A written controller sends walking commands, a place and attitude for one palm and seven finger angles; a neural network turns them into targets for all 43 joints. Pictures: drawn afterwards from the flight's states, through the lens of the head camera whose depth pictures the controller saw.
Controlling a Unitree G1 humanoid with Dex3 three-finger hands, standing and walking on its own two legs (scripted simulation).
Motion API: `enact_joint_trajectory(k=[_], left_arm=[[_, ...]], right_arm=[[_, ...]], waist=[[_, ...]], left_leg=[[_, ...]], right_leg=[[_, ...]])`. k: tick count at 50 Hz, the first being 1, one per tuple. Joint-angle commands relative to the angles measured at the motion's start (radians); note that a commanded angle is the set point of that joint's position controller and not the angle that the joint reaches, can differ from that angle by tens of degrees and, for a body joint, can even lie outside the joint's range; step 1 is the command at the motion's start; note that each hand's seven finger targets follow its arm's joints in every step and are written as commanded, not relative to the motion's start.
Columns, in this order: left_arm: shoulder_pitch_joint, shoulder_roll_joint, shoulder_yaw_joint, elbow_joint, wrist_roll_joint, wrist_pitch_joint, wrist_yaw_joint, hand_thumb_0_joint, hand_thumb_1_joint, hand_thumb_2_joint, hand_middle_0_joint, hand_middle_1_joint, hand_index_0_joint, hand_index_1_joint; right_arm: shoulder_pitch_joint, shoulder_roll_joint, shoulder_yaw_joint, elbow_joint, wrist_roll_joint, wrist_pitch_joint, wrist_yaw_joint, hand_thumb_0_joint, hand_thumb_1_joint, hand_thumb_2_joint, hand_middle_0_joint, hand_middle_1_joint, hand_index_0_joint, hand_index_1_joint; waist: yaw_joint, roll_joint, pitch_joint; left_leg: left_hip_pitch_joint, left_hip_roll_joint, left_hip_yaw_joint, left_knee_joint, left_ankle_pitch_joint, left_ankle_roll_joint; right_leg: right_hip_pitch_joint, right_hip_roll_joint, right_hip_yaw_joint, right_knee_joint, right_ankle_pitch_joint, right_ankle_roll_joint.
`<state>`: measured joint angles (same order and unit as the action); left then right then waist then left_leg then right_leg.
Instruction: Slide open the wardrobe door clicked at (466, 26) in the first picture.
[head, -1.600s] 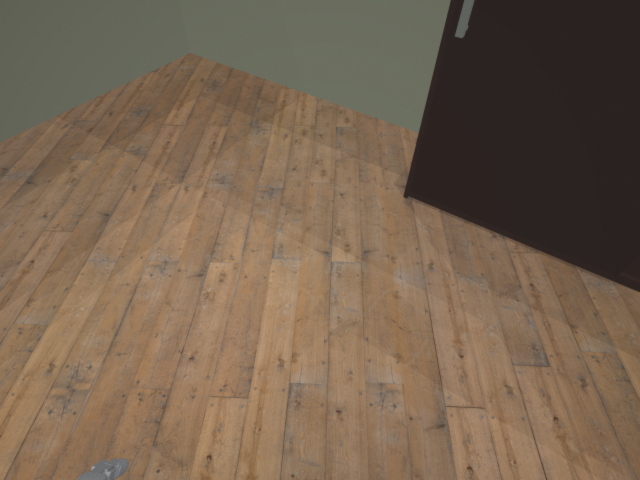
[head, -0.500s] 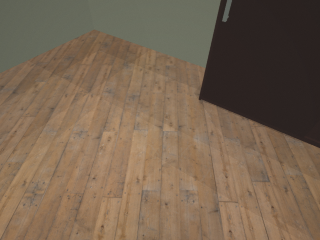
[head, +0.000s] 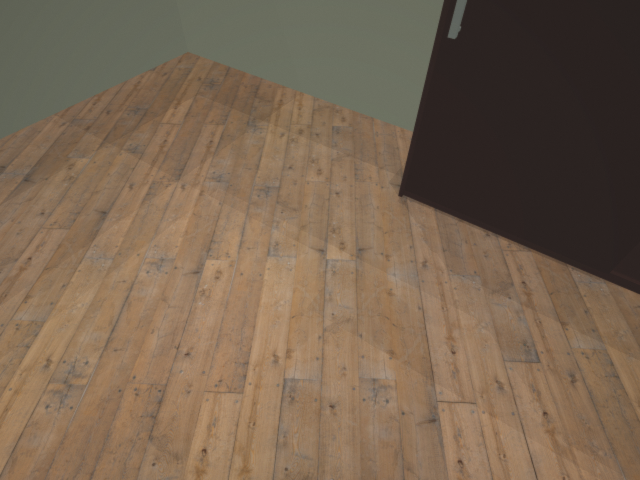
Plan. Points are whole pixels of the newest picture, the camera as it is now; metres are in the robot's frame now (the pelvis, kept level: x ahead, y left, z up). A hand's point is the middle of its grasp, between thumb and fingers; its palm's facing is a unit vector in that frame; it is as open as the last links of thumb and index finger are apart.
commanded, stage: walk to a spot facing it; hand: left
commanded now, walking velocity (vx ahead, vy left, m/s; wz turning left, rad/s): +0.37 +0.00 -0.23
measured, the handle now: out of the picture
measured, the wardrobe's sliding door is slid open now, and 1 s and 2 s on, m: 0.00 0.00 0.00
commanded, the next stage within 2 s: take the last steps up to it in 1.44 s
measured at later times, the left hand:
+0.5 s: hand out of the picture +0.13 +0.19 -0.20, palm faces -0.07 -0.99 -0.11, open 7.4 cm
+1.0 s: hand (252, 324) +0.41 +0.15 -0.19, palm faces -0.15 -0.98 -0.14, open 7.3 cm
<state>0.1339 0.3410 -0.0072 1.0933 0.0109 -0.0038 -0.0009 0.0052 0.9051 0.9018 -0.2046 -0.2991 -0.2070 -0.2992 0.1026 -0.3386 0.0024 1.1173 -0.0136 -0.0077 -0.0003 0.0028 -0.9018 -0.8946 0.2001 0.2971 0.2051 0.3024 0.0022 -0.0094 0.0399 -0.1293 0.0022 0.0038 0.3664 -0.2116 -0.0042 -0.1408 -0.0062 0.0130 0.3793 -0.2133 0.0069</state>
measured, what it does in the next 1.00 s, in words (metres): walks ahead: right foot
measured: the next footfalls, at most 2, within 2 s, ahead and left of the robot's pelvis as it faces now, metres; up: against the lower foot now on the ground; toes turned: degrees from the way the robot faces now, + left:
right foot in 0.70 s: +0.38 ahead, -0.10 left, +0.00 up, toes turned -17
left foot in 1.12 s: +0.59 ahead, +0.11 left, +0.00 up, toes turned -1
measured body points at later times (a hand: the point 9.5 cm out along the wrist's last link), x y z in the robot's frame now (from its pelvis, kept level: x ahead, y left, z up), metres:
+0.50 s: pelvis +0.14 +0.02 -0.01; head +0.17 +0.05 +0.43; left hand +0.13 +0.25 -0.19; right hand +0.05 -0.18 -0.15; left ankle +0.02 +0.11 -0.75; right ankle +0.11 -0.10 -0.66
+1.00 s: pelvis +0.37 -0.01 -0.01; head +0.38 +0.00 +0.44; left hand +0.42 +0.21 -0.17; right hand +0.39 -0.26 -0.15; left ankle +0.48 +0.13 -0.70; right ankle +0.34 -0.09 -0.75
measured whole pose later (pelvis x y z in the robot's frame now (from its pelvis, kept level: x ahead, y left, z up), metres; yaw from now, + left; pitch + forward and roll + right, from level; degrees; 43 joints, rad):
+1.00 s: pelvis +0.37 -0.01 -0.01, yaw -11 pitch -1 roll -2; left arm 0.29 0.15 0.04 1.08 0.03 -0.06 0.00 0.01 0.92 0.90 -0.20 -0.30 -0.20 -0.30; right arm 0.20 -0.17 -0.06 1.02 -0.03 -0.03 0.01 0.01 -0.94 -0.89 0.19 0.30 0.20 0.30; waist -0.01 0.00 0.03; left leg -0.55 0.18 0.07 0.88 -0.24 -0.03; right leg -0.18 0.04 -0.13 0.46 -0.27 -0.06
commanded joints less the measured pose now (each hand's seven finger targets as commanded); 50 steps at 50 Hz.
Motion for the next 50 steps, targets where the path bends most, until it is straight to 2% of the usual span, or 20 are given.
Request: enact_joint_trajectory(k=[1,7,12,14,15,16,17,18,20,26,31,33,34,35,36,38,40,42,45,50], left_arm=[[0.068,0.078,0.017,-0.028,0.008,0.010,0.008,0.000,0.900,0.900,-0.200,-0.300,-0.200,-0.300],[0.180,0.059,0.044,-0.052,0.014,-0.003,-0.010,0.000,0.900,0.900,-0.200,-0.300,-0.200,-0.300],[0.320,0.078,0.078,-0.021,0.011,-0.037,0.012,0.000,0.900,0.900,-0.200,-0.300,-0.200,-0.300],[0.313,0.057,0.081,-0.013,0.012,-0.041,0.017,0.000,0.900,0.900,-0.200,-0.300,-0.200,-0.300],[0.258,0.040,0.079,-0.025,0.008,-0.039,0.015,0.000,0.900,0.900,-0.200,-0.300,-0.200,-0.300],[0.207,-0.016,0.071,-0.051,0.001,-0.038,0.007,0.000,0.900,0.900,-0.200,-0.300,-0.200,-0.300],[0.107,-0.084,0.054,-0.101,0.002,-0.048,0.005,0.000,0.900,0.900,-0.200,-0.300,-0.200,-0.300],[0.052,-0.051,0.062,-0.111,0.007,-0.048,0.014,0.000,0.900,0.900,-0.200,-0.300,-0.200,-0.300],[0.059,-0.082,0.065,-0.091,0.009,-0.043,-0.003,0.000,0.900,0.900,-0.200,-0.300,-0.200,-0.300],[0.002,-0.171,0.055,-0.127,0.013,-0.010,-0.037,0.000,0.900,0.900,-0.200,-0.300,-0.200,-0.300],[0.120,-0.136,0.061,-0.092,0.012,-0.019,-0.023,0.000,0.900,0.900,-0.200,-0.300,-0.200,-0.300],[0.319,-0.080,0.082,-0.030,0.023,-0.028,-0.013,0.000,0.900,0.900,-0.200,-0.300,-0.200,-0.300],[0.424,-0.009,0.099,-0.004,0.028,-0.040,-0.004,0.000,0.900,0.900,-0.200,-0.300,-0.200,-0.300],[0.477,0.068,0.116,0.003,0.020,-0.048,0.008,0.000,0.900,0.900,-0.200,-0.300,-0.200,-0.300],[0.438,0.102,0.125,-0.017,-0.001,-0.042,0.011,0.000,0.900,0.900,-0.200,-0.300,-0.200,-0.300],[0.231,0.022,0.099,-0.073,0.000,-0.047,0.016,0.000,0.900,0.900,-0.200,-0.300,-0.200,-0.300],[0.154,-0.044,0.078,-0.083,0.011,-0.061,0.027,0.000,0.900,0.900,-0.200,-0.300,-0.200,-0.300],[0.152,-0.055,0.073,-0.078,0.016,-0.069,0.023,0.000,0.900,0.900,-0.200,-0.300,-0.200,-0.300],[0.146,-0.047,0.073,-0.066,0.016,-0.076,0.014,0.000,0.900,0.900,-0.200,-0.300,-0.200,-0.300],[0.219,-0.031,0.083,-0.043,0.018,-0.077,0.005,0.000,0.900,0.900,-0.200,-0.300,-0.200,-0.300]], right_arm=[[0.051,-0.084,-0.013,-0.029,-0.008,0.000,-0.002,0.000,-0.900,-0.900,0.200,0.300,0.200,0.300],[0.098,-0.066,-0.032,-0.065,-0.009,-0.014,-0.001,0.000,-0.900,-0.900,0.200,0.300,0.200,0.300],[0.086,0.014,-0.032,-0.108,-0.001,-0.049,-0.005,0.000,-0.900,-0.900,0.200,0.300,0.200,0.300],[0.122,0.038,-0.034,-0.097,0.004,-0.061,-0.006,0.000,-0.900,-0.900,0.200,0.300,0.200,0.300],[0.216,0.042,-0.039,-0.061,0.004,-0.066,-0.007,0.000,-0.900,-0.900,0.200,0.300,0.200,0.300],[0.393,-0.009,-0.055,0.000,-0.007,-0.074,-0.016,0.000,-0.900,-0.900,0.200,0.300,0.200,0.300],[0.576,-0.074,-0.076,0.067,-0.015,-0.077,-0.029,0.000,-0.900,-0.900,0.200,0.300,0.200,0.300],[0.608,-0.010,-0.050,0.089,-0.015,-0.070,-0.041,0.000,-0.900,-0.900,0.200,0.300,0.200,0.300],[0.516,0.046,-0.042,0.051,-0.014,-0.077,-0.043,0.000,-0.900,-0.900,0.200,0.300,0.200,0.300],[0.466,0.113,-0.023,0.054,-0.010,-0.097,-0.054,0.000,-0.900,-0.900,0.200,0.300,0.200,0.300],[0.439,0.049,-0.047,0.069,0.003,-0.082,-0.054,0.000,-0.900,-0.900,0.200,0.300,0.200,0.300],[0.384,0.030,-0.057,0.054,0.005,-0.080,-0.049,0.000,-0.900,-0.900,0.200,0.300,0.200,0.300],[0.381,0.071,-0.051,0.046,0.014,-0.081,-0.036,0.000,-0.900,-0.900,0.200,0.300,0.200,0.300],[0.418,0.144,-0.044,0.017,0.027,-0.086,-0.030,0.000,-0.900,-0.900,0.200,0.300,0.200,0.300],[0.345,0.137,-0.051,-0.024,0.024,-0.082,-0.029,0.000,-0.900,-0.900,0.200,0.300,0.200,0.300],[0.307,0.126,-0.060,-0.041,0.001,-0.063,-0.019,0.000,-0.900,-0.900,0.200,0.300,0.200,0.300],[0.322,0.163,-0.053,-0.032,-0.014,-0.041,-0.011,0.000,-0.900,-0.900,0.200,0.300,0.200,0.300],[0.353,0.180,-0.052,-0.029,-0.016,-0.021,-0.007,0.000,-0.900,-0.900,0.200,0.300,0.200,0.300],[0.301,0.186,-0.054,-0.068,-0.011,-0.015,0.008,0.000,-0.900,-0.900,0.200,0.300,0.200,0.300],[0.116,0.160,-0.059,-0.139,-0.010,-0.043,0.027,0.000,-0.900,-0.900,0.200,0.300,0.200,0.300]], waist=[[0.002,0.012,-0.013],[0.018,-0.020,0.100],[0.040,-0.167,0.058],[0.015,-0.107,0.043],[-0.048,-0.050,0.025],[-0.116,0.132,-0.018],[-0.170,0.357,0.017],[-0.156,0.204,0.070],[-0.099,0.034,0.104],[-0.022,0.137,0.180],[0.056,0.165,0.056],[0.150,0.171,-0.029],[0.193,0.054,-0.077],[0.172,-0.141,-0.174],[0.157,-0.098,-0.147],[0.061,-0.047,-0.008],[-0.009,0.049,0.027],[-0.042,0.017,0.023],[-0.051,-0.058,0.037],[0.008,-0.076,0.058]], left_leg=[[-0.036,0.107,-0.079,-0.053,-0.227,0.022],[-0.173,0.099,-0.059,0.059,-0.337,0.048],[-0.346,0.049,0.092,0.345,-0.248,0.005],[-0.241,0.066,0.096,0.238,-0.241,0.013],[-0.024,0.067,0.092,0.104,-0.157,0.033],[0.237,0.185,-0.093,-0.002,-0.008,0.094],[0.388,0.411,-0.354,-0.089,0.329,0.149],[0.378,0.449,-0.346,-0.053,0.552,0.157],[0.310,0.398,-0.176,-0.045,0.564,0.166],[0.147,0.233,0.105,-0.179,0.523,0.077],[0.177,0.246,0.203,0.021,1.010,0.088],[0.080,0.236,0.216,0.317,0.914,0.067],[-0.113,0.197,0.205,0.603,0.589,0.049],[-0.358,0.045,0.170,0.982,-0.229,0.022],[-0.435,0.049,0.046,1.114,-0.327,0.046],[-0.465,0.137,-0.022,1.123,-0.172,0.039],[-0.393,0.179,-0.021,0.989,-0.141,0.025],[-0.346,0.186,0.016,0.866,-0.120,0.001],[-0.330,0.189,0.057,0.651,-0.046,-0.024],[-0.310,0.153,0.098,0.367,-0.002,-0.026]], right_leg=[[-0.075,-0.081,0.105,-0.045,-0.243,-0.030],[-0.124,-0.074,0.185,-0.014,-0.333,-0.087],[0.096,-0.257,0.401,-0.062,0.049,-0.217],[0.058,-0.242,0.330,0.013,0.199,-0.212],[-0.092,-0.174,0.231,0.128,0.241,-0.168],[-0.304,-0.029,0.078,0.417,0.200,-0.098],[-0.583,0.055,-0.067,0.706,-0.277,-0.039],[-0.648,0.006,0.011,0.814,-0.303,-0.052],[-0.656,-0.057,-0.001,0.873,-0.220,-0.055],[-0.561,-0.050,-0.152,0.579,-0.015,-0.042],[-0.193,0.067,-0.240,0.329,0.046,-0.110],[0.071,0.060,-0.214,0.236,0.064,-0.136],[0.264,-0.067,-0.062,0.169,0.098,-0.187],[0.395,-0.355,0.391,0.071,0.157,-0.319],[0.295,-0.429,0.527,-0.072,0.088,-0.362],[-0.001,-0.399,0.456,-0.172,-0.276,-0.298],[-0.179,-0.329,0.282,-0.173,-0.196,-0.242],[-0.269,-0.273,0.156,-0.185,-0.126,-0.210],[-0.282,-0.223,0.065,-0.204,-0.088,-0.195],[-0.159,-0.225,0.073,-0.159,-0.091,-0.182]])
